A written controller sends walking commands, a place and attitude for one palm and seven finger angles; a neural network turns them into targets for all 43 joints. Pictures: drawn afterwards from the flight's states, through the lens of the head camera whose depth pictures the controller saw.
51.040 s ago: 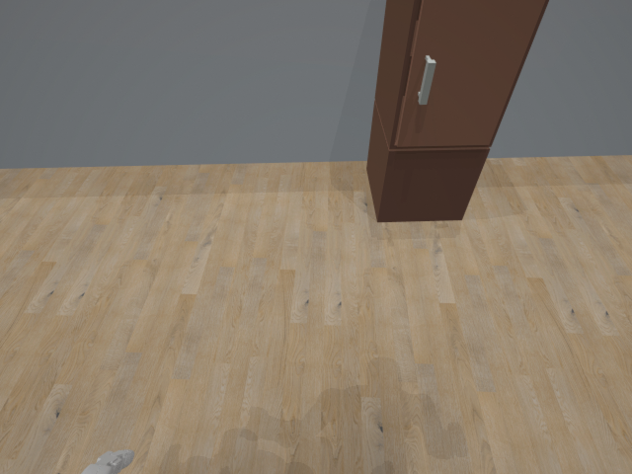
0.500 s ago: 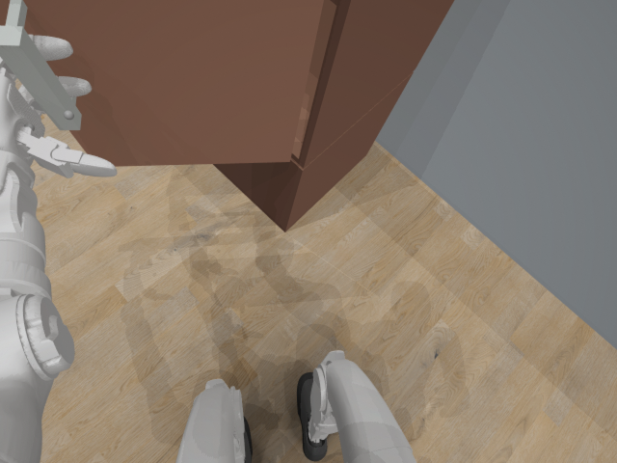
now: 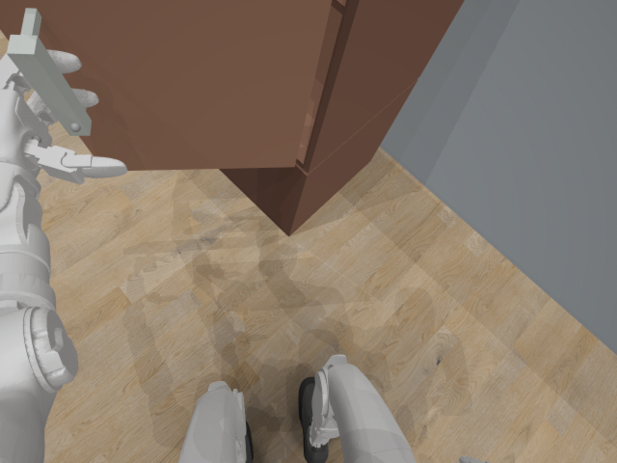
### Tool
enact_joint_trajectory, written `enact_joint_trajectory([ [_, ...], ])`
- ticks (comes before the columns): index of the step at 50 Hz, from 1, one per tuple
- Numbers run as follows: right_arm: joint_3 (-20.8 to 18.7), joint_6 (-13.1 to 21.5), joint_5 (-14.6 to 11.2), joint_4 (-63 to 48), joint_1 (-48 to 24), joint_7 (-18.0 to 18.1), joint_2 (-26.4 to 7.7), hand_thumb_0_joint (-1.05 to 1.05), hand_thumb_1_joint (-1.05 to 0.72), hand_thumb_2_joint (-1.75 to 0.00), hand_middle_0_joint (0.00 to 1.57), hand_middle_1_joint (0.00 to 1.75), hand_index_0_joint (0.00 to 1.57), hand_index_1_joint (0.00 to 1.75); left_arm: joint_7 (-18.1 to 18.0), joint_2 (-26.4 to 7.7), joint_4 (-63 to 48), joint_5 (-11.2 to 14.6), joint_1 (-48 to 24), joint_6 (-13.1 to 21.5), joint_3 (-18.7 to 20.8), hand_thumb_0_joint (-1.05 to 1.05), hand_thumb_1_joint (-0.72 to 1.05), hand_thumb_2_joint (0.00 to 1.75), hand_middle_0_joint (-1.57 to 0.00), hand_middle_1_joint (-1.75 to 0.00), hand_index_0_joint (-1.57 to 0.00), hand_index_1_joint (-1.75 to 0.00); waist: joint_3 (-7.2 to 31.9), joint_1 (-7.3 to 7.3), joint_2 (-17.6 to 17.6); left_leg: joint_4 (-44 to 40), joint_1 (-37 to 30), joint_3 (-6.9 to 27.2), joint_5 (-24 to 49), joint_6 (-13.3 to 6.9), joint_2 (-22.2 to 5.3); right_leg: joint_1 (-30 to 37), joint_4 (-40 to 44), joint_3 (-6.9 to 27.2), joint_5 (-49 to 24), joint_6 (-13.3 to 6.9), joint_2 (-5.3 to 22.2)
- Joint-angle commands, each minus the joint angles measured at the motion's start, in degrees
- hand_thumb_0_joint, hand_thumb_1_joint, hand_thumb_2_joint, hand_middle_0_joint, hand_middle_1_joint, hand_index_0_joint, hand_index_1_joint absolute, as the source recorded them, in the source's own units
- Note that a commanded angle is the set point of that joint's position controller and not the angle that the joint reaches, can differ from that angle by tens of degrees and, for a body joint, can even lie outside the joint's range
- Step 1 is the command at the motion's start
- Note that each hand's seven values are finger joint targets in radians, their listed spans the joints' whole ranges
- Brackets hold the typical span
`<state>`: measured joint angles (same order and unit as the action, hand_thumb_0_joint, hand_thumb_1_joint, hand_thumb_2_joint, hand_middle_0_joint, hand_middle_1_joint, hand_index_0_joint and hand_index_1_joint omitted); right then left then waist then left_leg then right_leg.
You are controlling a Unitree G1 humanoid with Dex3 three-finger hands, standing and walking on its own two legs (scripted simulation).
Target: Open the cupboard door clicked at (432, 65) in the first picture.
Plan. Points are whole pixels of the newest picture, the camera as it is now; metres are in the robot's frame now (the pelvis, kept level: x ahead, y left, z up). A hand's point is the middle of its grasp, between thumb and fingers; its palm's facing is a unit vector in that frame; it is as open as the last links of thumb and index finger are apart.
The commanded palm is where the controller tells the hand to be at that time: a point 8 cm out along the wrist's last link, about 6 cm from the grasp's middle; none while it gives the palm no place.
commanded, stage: close the thumb around the handle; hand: left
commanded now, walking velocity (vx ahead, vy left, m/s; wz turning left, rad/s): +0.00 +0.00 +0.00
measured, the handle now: (58, 77) +0.57 +0.25 +0.04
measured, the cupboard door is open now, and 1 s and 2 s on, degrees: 50 63 100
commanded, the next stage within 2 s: pull the door open along its arc in 0.50 s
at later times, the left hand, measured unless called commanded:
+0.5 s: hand (77, 129) +0.50 +0.23 +0.03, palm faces +0.03 -1.00 -0.02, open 6.1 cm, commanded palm +0.49 +0.25 +0.03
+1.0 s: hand (86, 178) +0.44 +0.21 +0.03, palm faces -0.04 -1.00 -0.03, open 6.3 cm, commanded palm +0.39 +0.26 +0.03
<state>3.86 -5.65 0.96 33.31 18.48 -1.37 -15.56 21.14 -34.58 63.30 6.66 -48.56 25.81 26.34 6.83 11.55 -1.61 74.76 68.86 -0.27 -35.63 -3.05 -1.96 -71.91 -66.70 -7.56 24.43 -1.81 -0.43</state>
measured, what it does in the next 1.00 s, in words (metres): stands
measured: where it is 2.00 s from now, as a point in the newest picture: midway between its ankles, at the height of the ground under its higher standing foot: (278, 457)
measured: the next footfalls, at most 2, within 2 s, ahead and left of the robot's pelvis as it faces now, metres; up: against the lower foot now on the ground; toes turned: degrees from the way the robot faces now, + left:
none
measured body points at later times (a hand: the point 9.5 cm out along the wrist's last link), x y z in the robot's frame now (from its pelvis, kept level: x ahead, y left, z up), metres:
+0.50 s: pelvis +0.00 +0.00 +0.00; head +0.18 +0.04 +0.41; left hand +0.50 +0.28 +0.03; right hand +0.01 -0.26 -0.10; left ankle -0.02 +0.08 -0.62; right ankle +0.06 -0.11 -0.62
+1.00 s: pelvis +0.01 +0.00 +0.02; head +0.16 +0.02 +0.44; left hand +0.44 +0.27 +0.03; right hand +0.06 -0.26 -0.09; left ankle -0.02 +0.08 -0.62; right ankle +0.06 -0.11 -0.62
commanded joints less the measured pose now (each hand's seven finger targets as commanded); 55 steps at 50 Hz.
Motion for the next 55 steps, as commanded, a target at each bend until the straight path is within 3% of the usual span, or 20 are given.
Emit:
enact_joint_trajectory([
  [1, -4.6, 0.8, 0.0, -1.5, 11.6, 0.8, -11.4, 0.0, -0.9, -0.9, 0.2, 0.3, 0.2, 0.3, -0.1, -12.7, -14.1, 1.6, -21.2, 4.9, 0.2, 0.0, 0.12, 0.56, -0.34, -1.27, -0.34, -1.27, 34.6, -0.42, -12.9, -8.4, -25.2, 6.7, 39.1, 2.9, -0.2, 18.9, 4.2, 4.7, -18.6, 0.4, -1.8],
  [7, -4.5, 1.0, 0.2, -0.8, 11.4, 1.0, -11.4, 0.0, -0.9, -0.9, 0.2, 0.3, 0.2, 0.3, -1.2, -12.9, -13.3, 0.7, -24.1, 5.7, -0.2, 0.0, 0.45, 0.71, -0.37, -1.3, -0.37, -1.3, 32.6, 0.37, -12.2, -9.0, -23.7, 6.8, 35.3, 2.9, 0.0, 18.3, 4.4, 4.6, -16.3, 0.4, -1.8],
  [9, -4.6, 1.1, 0.4, -0.7, 11.9, 0.9, -11.4, 0.0, -0.9, -0.9, 0.2, 0.3, 0.2, 0.3, -1.3, -13.2, -13.1, 0.5, -22.7, 6.2, 0.1, 0.0, 0.56, 0.76, -0.38, -1.31, -0.38, -1.31, 34.3, -0.51, -13.5, -9.0, -26.4, 7.4, 39.2, 3.7, -0.2, 17.8, 4.0, 4.4, -17.0, 0.1, -1.9],
  [14, -4.9, 1.0, 0.5, -0.2, 11.9, 0.8, -11.4, 0.0, -0.9, -0.9, 0.2, 0.3, 0.2, 0.3, -1.2, -10.2, -14.4, 0.5, -24.5, 6.8, -2.7, 0.0, 0.84, 0.88, -0.4, -1.34, -0.4, -1.34, 34.2, 0.33, -15.0, -9.0, -29.6, 8.2, 42.1, 4.4, -0.6, 15.2, 4.2, 3.9, -16.4, 0.2, -1.9],
  [15, -4.8, 1.0, 0.5, -0.1, 11.9, 0.7, -11.5, 0.0, -0.9, -0.9, 0.2, 0.3, 0.2, 0.3, -1.4, -11.1, -13.2, 0.5, -24.1, 6.6, -1.8, 0.0, 0.9, 0.9, -0.4, -1.35, -0.4, -1.35, 33.7, 0.19, -13.8, -8.9, -28.3, 8.1, 40.7, 4.3, -0.5, 15.6, 4.3, 3.9, -16.1, 0.2, -2.0],
  [20, -4.8, 0.9, 0.6, 0.6, 11.9, 0.9, -11.5, 0.0, -0.9, -0.9, 0.2, 0.3, 0.2, 0.3, -1.8, -9.4, -11.8, -0.2, -26.5, 6.7, -3.8, 0.0, 0.9, 0.9, -0.4, -1.35, -0.4, -1.35, 32.2, 1.24, -13.9, -9.0, -27.8, 8.2, 38.8, 4.2, -0.4, 14.1, 4.4, 3.8, -14.7, 0.2, -1.9],
  [22, -4.7, 0.9, 0.7, 0.5, 12.2, 1.0, -11.7, 0.0, -0.9, -0.9, 0.2, 0.3, 0.2, 0.3, -2.0, -12.3, -12.2, -0.3, -26.6, 6.8, -1.6, 0.0, 0.9, 0.9, -0.4, -1.35, -0.4, -1.35, 33.1, 0.81, -12.9, -8.8, -25.9, 7.6, 36.9, 3.7, 0.0, 16.8, 4.4, 4.3, -15.7, 0.1, -1.9],
  [24, -4.7, 0.8, 0.7, 0.4, 12.4, 1.0, -11.6, 0.0, -0.9, -0.9, 0.2, 0.3, 0.2, 0.3, -1.7, -12.1, -11.1, -0.4, -25.3, 6.9, -1.6, 0.0, 0.9, 0.9, -0.4, -1.35, -0.4, -1.35, 34.3, 0.58, -12.2, -8.7, -26.1, 7.6, 37.9, 3.6, 0.0, 17.3, 4.2, 4.4, -16.5, 0.1, -1.9],
  [27, -4.5, 0.8, 0.7, 0.5, 11.9, 1.0, -11.4, 0.0, -0.9, -0.9, 0.2, 0.3, 0.2, 0.3, -1.6, -11.1, -10.8, -0.7, -27.7, 6.6, -3.0, 0.0, 0.9, 0.9, -0.4, -1.35, -0.4, -1.35, 32.4, 1.4, -12.4, -8.7, -23.8, 7.2, 34.0, 3.0, 0.3, 17.2, 4.4, 4.6, -15.3, 0.1, -1.9],
  [30, -4.4, 0.8, 0.6, 0.4, 12.0, 1.1, -11.7, 0.0, -0.9, -0.9, 0.2, 0.3, 0.2, 0.3, -1.5, -12.5, -10.4, -0.7, -27.2, 6.6, -2.1, 0.0, 0.9, 0.9, -0.4, -1.35, -0.4, -1.35, 32.8, 1.14, -13.4, -8.5, -24.4, 7.4, 35.4, 3.3, 0.2, 16.7, 4.2, 4.5, -15.6, 0.0, -1.9],
  [31, -4.4, 0.6, 0.5, 0.0, 12.0, 1.0, -11.6, 0.0, -0.9, -0.9, 0.2, 0.3, 0.2, 0.3, -1.3, -13.5, -9.4, -0.7, -23.2, 6.3, -0.7, 0.0, 0.9, 0.9, -0.4, -1.35, -0.4, -1.35, 32.7, -0.35, -12.8, -8.8, -23.9, 7.0, 35.2, 3.1, 0.3, 18.0, 4.3, 4.6, -15.6, -0.1, -1.9],
  [33, -4.3, 0.6, 0.3, -1.2, 11.5, 1.0, -11.6, 0.0, -0.9, -0.9, 0.2, 0.3, 0.2, 0.3, -0.5, -14.6, -9.3, -0.2, -18.4, 6.1, 0.6, 0.0, 0.9, 0.9, -0.4, -1.35, -0.4, -1.35, 33.3, -1.43, -11.3, -9.0, -21.9, 6.2, 34.6, 2.5, 0.5, 21.1, 4.0, 5.1, -17.1, -0.2, -1.9],
  [35, -4.3, 0.6, 0.0, -1.9, 10.6, 0.7, -11.2, 0.0, -0.9, -0.9, 0.2, 0.3, 0.2, 0.3, 0.2, -14.0, -12.5, 0.5, -16.9, 6.1, 0.3, 0.0, 0.9, 0.9, -0.4, -1.35, -0.4, -1.35, 34.8, -2.17, -12.3, -9.3, -22.3, 5.6, 34.9, 2.3, 0.6, 22.9, 4.4, 5.4, -18.6, 0.1, -1.8],
  [39, -4.6, 0.6, -0.7, -3.4, 9.8, 0.4, -10.9, 0.0, -0.9, -0.9, 0.2, 0.3, 0.2, 0.3, 1.1, -13.1, -16.4, 2.3, -8.8, 5.5, 0.8, 0.0, 0.9, 0.9, -0.4, -1.35, -0.4, -1.35, 35.2, -3.92, -10.3, -10.4, -22.1, 5.0, 36.1, 2.1, 0.6, 26.7, 5.1, 5.5, -20.9, 0.1, -1.9],
  [43, -5.0, 0.9, -1.4, -5.2, 8.4, 0.1, -10.3, 0.0, -0.9, -0.9, 0.2, 0.3, 0.2, 0.3, 1.3, -9.8, -20.9, 4.2, 1.4, 4.8, 0.3, 0.0, 0.9, 0.9, -0.4, -1.35, -0.4, -1.35, 33.8, -5.54, -7.9, -11.8, -20.9, 3.8, 35.8, 1.8, 0.8, 30.1, 5.9, 5.8, -22.7, 0.1, -1.9],
  [51, -6.3, 3.1, -2.3, -8.4, 4.6, -0.9, -8.7, 0.0, -0.9, -0.9, 0.2, 0.3, 0.2, 0.3, -0.7, 1.3, -34.9, 8.7, 23.5, 5.2, -3.8, 0.0, 0.9, 0.9, -0.4, -1.35, -0.4, -1.35, 30.1, -8.42, -4.0, -14.4, -20.7, 2.2, 38.4, 2.2, 1.0, 34.0, 6.7, 5.4, -25.6, 0.4, -1.5],
  [52, -6.4, 3.4, -2.3, -8.8, 3.8, -0.9, -8.5, 0.0, -0.9, -0.9, 0.2, 0.3, 0.2, 0.3, -1.5, 2.3, -37.1, 8.9, 25.5, 5.5, -4.2, 0.0, 0.9, 0.9, -0.4, -1.35, -0.4, -1.35, 29.6, -8.83, -5.0, -14.7, -20.9, 2.1, 38.8, 2.4, 1.0, 33.9, 6.5, 5.4, -25.6, 0.4, -1.4],
  [53, -6.6, 4.0, -1.8, -10.1, 2.7, -1.1, -7.2, 0.0, -0.9, -0.9, 0.2, 0.3, 0.2, 0.3, -9.3, 3.3, -41.0, 11.2, 27.6, 5.3, 2.0, 0.0, 0.9, 0.9, -0.4, -1.35, -0.4, -1.35, 29.6, -12.91, -6.7, -15.6, -20.9, 2.0, 40.4, 3.3, 1.0, 34.0, 6.1, 4.7, -25.5, 0.0, -1.4],
  [54, -6.5, 4.4, -1.7, -9.8, 2.2, -1.7, -6.4, 0.0, -0.9, -0.9, 0.2, 0.3, 0.2, 0.3, -13.4, 10.9, -39.8, 10.3, 32.6, 4.6, -3.6, 0.0, 0.9, 0.9, -0.4, -1.35, -0.4, -1.35, 27.1, -11.58, -6.2, -16.0, -21.7, 1.9, 40.7, 4.1, 0.8, 32.3, 6.2, 4.1, -24.1, 0.2, -1.4],
  [55, -6.6, 4.7, -1.8, -9.6, 1.6, -1.9, -6.6, 0.0, -0.9, -0.9, 0.2, 0.3, 0.2, 0.3, -16.3, 13.3, -41.0, 9.9, 33.9, 4.5, -4.7, 0.0, 0.9, 0.9, -0.4, -1.35, -0.4, -1.35, 24.7, -11.15, -5.3, -16.2, -21.7, 2.1, 40.6, 4.8, 0.5, 30.1, 6.1, 3.6, -22.4, 0.2, -1.3],
])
